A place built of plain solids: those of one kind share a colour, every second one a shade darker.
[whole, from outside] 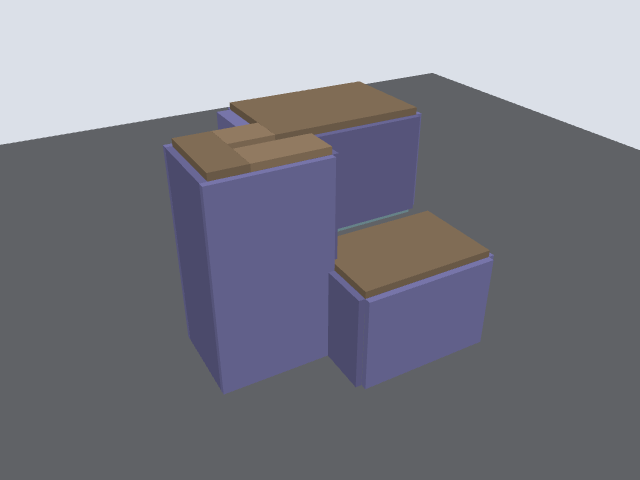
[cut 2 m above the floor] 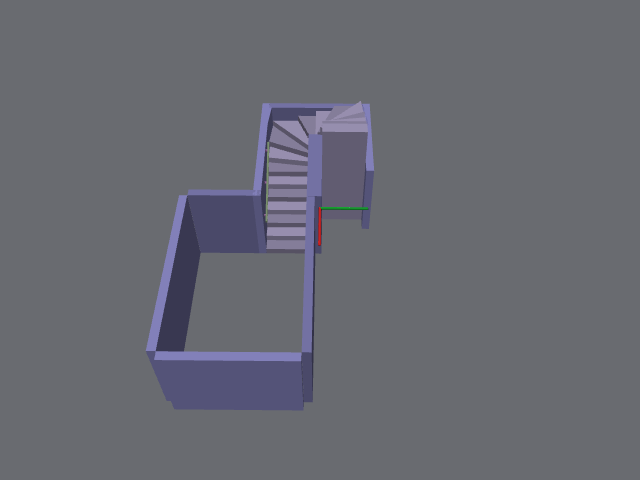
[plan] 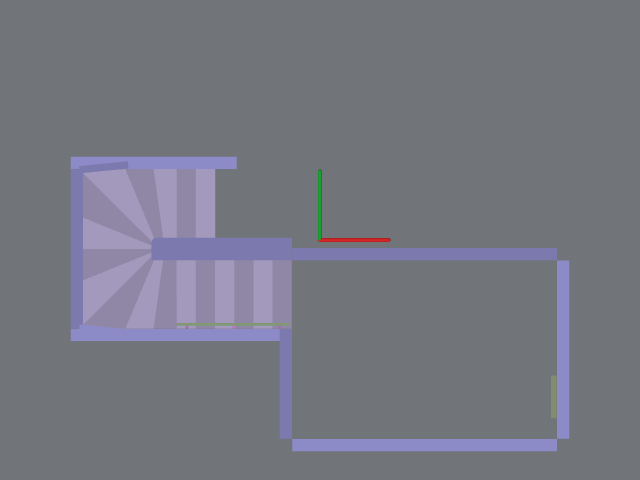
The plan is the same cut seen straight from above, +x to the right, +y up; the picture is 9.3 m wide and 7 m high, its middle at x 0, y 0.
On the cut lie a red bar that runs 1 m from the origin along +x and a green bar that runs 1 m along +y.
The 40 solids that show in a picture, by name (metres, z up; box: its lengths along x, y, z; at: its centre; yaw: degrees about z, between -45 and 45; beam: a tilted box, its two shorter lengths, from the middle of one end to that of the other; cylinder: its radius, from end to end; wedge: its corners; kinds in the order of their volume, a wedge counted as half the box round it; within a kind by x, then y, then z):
{
 "wall_1": {"box": [0.18, 2.33, 5.84], "at": [-3.55, -0.13, 2.87]},
 "wall_2": {"box": [0.72, 0.11, 6.09], "at": [-3.15, -1.32, 2.75], "yaw": -5.6},
 "wall_3": {"box": [0.72, 0.11, 6.09], "at": [-3.15, 1.06, 2.75], "yaw": 5.6},
 "wall_4": {"box": [2.42, 0.18, 5.84], "at": [-2.42, 1.12, 2.87]},
 "wall_5": {"box": [3.23, 0.18, 5.84], "at": [-2.02, -1.39, 2.87]},
 "wall_6": {"box": [2.05, 0.33, 6.09], "at": [-1.43, -0.13, 2.75]},
 "wall_7": {"box": [0.4, 1.87, 2.76], "at": [-1.41, 1.97, 4.41]},
 "wall_8": {"box": [0.18, 1.6, 2.76], "at": [-0.5, -2.1, 1.33]},
 "wall_9": {"box": [0.18, 1.0, 3.08], "at": [-0.32, -0.8, 4.25]},
 "wall_10": {"box": [4.22, 0.18, 2.76], "at": [0.9, -0.06, 4.41]},
 "wall_11": {"box": [3.86, 0.18, 2.76], "at": [1.52, -2.99, 1.33]},
 "wall_12": {"box": [3.86, 0.18, 2.76], "at": [1.52, -0.21, 1.33]},
 "wall_13": {"box": [0.18, 2.87, 2.76], "at": [3.1, 1.47, 4.41]},
 "wall_14": {"box": [0.18, 2.6, 2.76], "at": [3.55, -1.6, 1.33]},
 "tread_1": {"wedge": [[-3.46, -1.24, -0.05], [-3.46, -1.24, 1.43], [-2.84, -1.3, -0.05], [-2.84, -1.3, 1.43], [-2.46, -0.24, -0.05], [-2.46, -0.24, 1.43], [-2.42, -0.3, -0.05], [-2.42, -0.3, 1.43]]},
 "tread_2": {"wedge": [[-3.46, -1.23, -0.05], [-3.46, -1.23, 1.59], [-3.46, -0.58, -0.05], [-3.46, -0.58, 1.59], [-2.46, -0.24, -0.05], [-2.46, -0.24, 1.59], [-2.46, -0.18, -0.05], [-2.46, -0.18, 1.59]]},
 "tread_3": {"wedge": [[-3.46, -0.59, -0.05], [-3.46, -0.59, 1.75], [-3.46, -0.13, -0.05], [-3.46, -0.13, 1.75], [-2.46, -0.18, -0.05], [-2.46, -0.18, 1.75], [-2.46, -0.13, -0.05], [-2.46, -0.13, 1.75]]},
 "tread_4": {"wedge": [[-3.46, -0.13, -0.05], [-3.46, -0.13, 1.91], [-3.46, 0.33, -0.05], [-3.46, 0.33, 1.91], [-2.46, -0.13, -0.05], [-2.46, -0.13, 1.91], [-2.46, -0.08, -0.05], [-2.46, -0.08, 1.91]]},
 "tread_5": {"wedge": [[-3.46, 0.33, -0.05], [-3.46, 0.33, 2.07], [-3.46, 0.98, -0.05], [-3.46, 0.98, 2.07], [-2.46, -0.08, -0.05], [-2.46, -0.08, 2.07], [-2.46, -0.01, -0.05], [-2.46, -0.01, 2.07]]},
 "tread_6": {"wedge": [[-3.46, 0.98, -0.05], [-3.46, 0.98, 2.23], [-2.84, 1.04, -0.05], [-2.84, 1.04, 2.23], [-2.46, -0.02, -0.05], [-2.46, -0.02, 2.23], [-2.42, 0.04, -0.05], [-2.42, 0.04, 2.23]]},
 "tread_7": {"wedge": [[-2.84, -1.3, -0.05], [-2.84, -1.3, 1.27], [-2.43, -1.3, -0.05], [-2.43, -1.3, 1.27], [-2.42, -0.3, -0.05], [-2.42, -0.3, 1.27], [-2.29, -0.3, -0.05], [-2.29, -0.3, 1.27]]},
 "tread_8": {"wedge": [[-2.84, 1.03, -0.05], [-2.84, 1.03, 2.38], [-2.42, 0.03, -0.05], [-2.42, 0.03, 2.39], [-2.42, 1.03, -0.05], [-2.42, 1.03, 2.38], [-2.28, 0.03, -0.05], [-2.28, 0.03, 2.39]]},
 "tread_9": {"wedge": [[-2.43, -1.3, -0.05], [-2.43, -1.3, 1.11], [-2.29, -0.3, -0.05], [-2.29, -0.3, 1.11], [-2.09, -1.3, -0.05], [-2.09, -1.3, 1.11], [-2.09, -0.3, -0.05], [-2.09, -0.3, 1.11]]},
 "tread_10": {"wedge": [[-2.43, 1.03, -0.05], [-2.43, 1.03, 2.55], [-2.29, 0.03, -0.05], [-2.29, 0.03, 2.55], [-2.09, 0.03, -0.05], [-2.09, 0.03, 2.55], [-2.09, 1.03, -0.05], [-2.09, 1.03, 2.54]]},
 "tread_11": {"wedge": [[-2.09, -1.3, -0.05], [-2.09, -1.3, 0.95], [-2.09, -0.3, -0.05], [-2.09, -0.3, 0.96], [-1.81, -1.3, -0.05], [-1.81, -1.3, 0.95], [-1.81, -0.3, -0.05], [-1.81, -0.3, 0.96]]},
 "tread_12": {"wedge": [[-2.09, 0.03, -0.05], [-2.09, 0.03, 2.7], [-2.09, 1.03, -0.05], [-2.09, 1.03, 2.7], [-1.81, 0.03, -0.05], [-1.81, 0.03, 2.7], [-1.81, 1.03, -0.05], [-1.81, 1.03, 2.7]]},
 "tread_13": {"wedge": [[-1.81, -1.3, -0.05], [-1.81, -1.3, 0.8], [-1.81, -0.3, -0.05], [-1.81, -0.3, 0.8], [-1.53, -1.3, -0.05], [-1.53, -1.3, 0.8], [-1.53, -0.3, -0.05], [-1.53, -0.3, 0.8]]},
 "tread_14": {"wedge": [[-1.81, 0.03, -0.05], [-1.81, 0.03, 2.86], [-1.81, 1.03, -0.05], [-1.81, 1.03, 2.86], [-1.53, 0.03, -0.05], [-1.53, 0.03, 2.86], [-1.53, 1.03, -0.05], [-1.53, 1.03, 2.86]]},
 "tread_15": {"wedge": [[-1.53, -1.3, -0.05], [-1.53, -1.3, 0.64], [-1.53, -0.3, -0.05], [-1.53, -0.3, 0.64], [-1.25, -1.3, -0.05], [-1.25, -1.3, 0.64], [-1.25, -0.3, -0.05], [-1.25, -0.3, 0.64]]},
 "tread_16": {"wedge": [[-1.25, -1.3, -0.05], [-1.25, -1.3, 0.48], [-1.25, -0.3, -0.05], [-1.25, -0.3, 0.48], [-0.97, -1.3, -0.05], [-0.97, -1.3, 0.48], [-0.97, -0.3, -0.05], [-0.97, -0.3, 0.48]]},
 "tread_17": {"wedge": [[-0.97, -1.3, -0.05], [-0.97, -1.3, 0.32], [-0.97, -0.3, -0.05], [-0.97, -0.3, 0.32], [-0.69, -1.3, -0.05], [-0.69, -1.3, 0.32], [-0.69, -0.3, -0.05], [-0.69, -0.3, 0.32]]},
 "tread_18": {"wedge": [[-0.69, -1.3, -0.05], [-0.69, -1.3, 0.16], [-0.69, -0.3, -0.05], [-0.69, -0.3, 0.16], [-0.41, -1.3, -0.05], [-0.41, -1.3, 0.16], [-0.41, -0.3, -0.05], [-0.41, -0.3, 0.16]]},
 "roof_1": {"box": [1.0, 2.33, 0.2], "at": [-2.96, -0.13, 5.89]},
 "roof_2": {"box": [1.24, 1.0, 0.2], "at": [-1.83, 0.53, 5.89]},
 "roof_3": {"box": [2.05, 1.0, 0.2], "at": [-1.43, -0.8, 5.89]},
 "roof_4": {"box": [4.22, 2.87, 0.2], "at": [0.9, 1.47, 5.89]},
 "roof_5": {"box": [3.86, 2.6, 0.2], "at": [1.52, -1.6, 2.81]},
 "floor_1": {"box": [4.54, 2.87, 0.2], "at": [0.74, 1.47, 2.93]},
 "cabinet_1": {"box": [0.09, 0.63, 0.77], "at": [3.41, -2.29, 1.4]},
 "guard_rail_1": {"wedge": [[-2.09, -1.25, 2.03], [-2.09, -1.25, 2.08], [-2.09, -1.21, 2.03], [-2.09, -1.21, 2.08], [-0.44, -1.25, 1.09], [-0.44, -1.25, 1.14], [-0.44, -1.21, 1.09], [-0.44, -1.21, 1.14]]}
}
